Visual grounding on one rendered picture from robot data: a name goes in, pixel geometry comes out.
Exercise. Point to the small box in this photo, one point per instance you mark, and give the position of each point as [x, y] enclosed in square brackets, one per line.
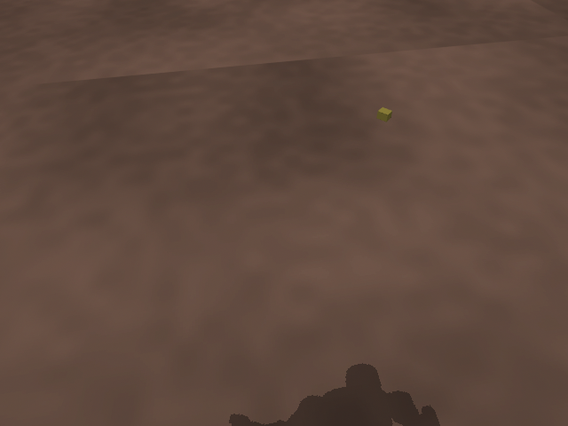
[384, 114]

